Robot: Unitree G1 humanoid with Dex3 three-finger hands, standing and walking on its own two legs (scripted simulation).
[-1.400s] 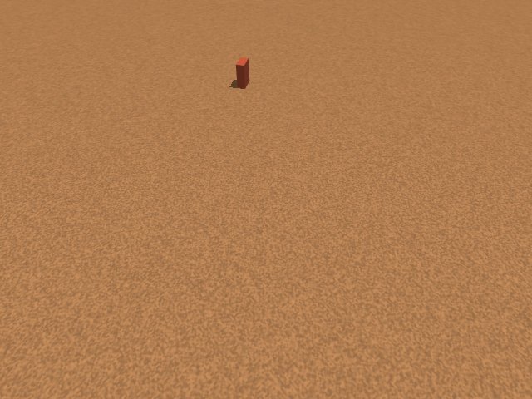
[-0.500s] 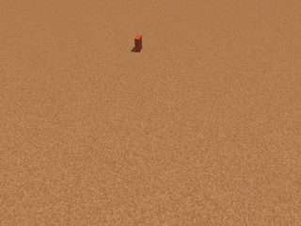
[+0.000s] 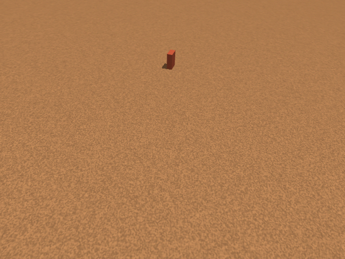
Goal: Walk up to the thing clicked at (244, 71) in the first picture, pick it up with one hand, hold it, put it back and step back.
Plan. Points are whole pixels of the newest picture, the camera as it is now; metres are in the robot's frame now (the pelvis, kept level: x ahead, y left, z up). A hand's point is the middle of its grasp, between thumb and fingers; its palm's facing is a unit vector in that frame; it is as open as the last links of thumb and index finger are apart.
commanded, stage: walk up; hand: left
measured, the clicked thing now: (171, 59) +2.13 +0.08 -0.68
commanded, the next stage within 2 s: none
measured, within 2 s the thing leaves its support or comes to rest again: neither
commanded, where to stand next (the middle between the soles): +1.75 -0.11 m, yaw -2 degrees
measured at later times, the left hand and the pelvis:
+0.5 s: hand (106, 163) +0.42 +0.25 -0.13, palm faces -0.11 -0.92 -0.38, open 7.4 cm; pelvis +0.26 -0.02 -0.02, yaw -4 degrees
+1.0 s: hand (111, 123) +0.64 +0.28 -0.16, palm faces -0.11 -0.93 -0.34, open 7.4 cm; pelvis +0.56 +0.01 -0.01, yaw -5 degrees
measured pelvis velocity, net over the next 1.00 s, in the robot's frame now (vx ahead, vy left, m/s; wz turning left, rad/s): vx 0.56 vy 0.01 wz -0.09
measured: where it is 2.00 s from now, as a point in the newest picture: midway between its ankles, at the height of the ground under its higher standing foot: (183, 136)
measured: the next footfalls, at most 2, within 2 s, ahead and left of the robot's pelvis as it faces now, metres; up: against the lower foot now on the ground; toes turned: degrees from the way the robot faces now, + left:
left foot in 0.02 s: +0.11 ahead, +0.14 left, +0.00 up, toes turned +4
right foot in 0.46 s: +0.39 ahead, -0.17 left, +0.00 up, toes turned -9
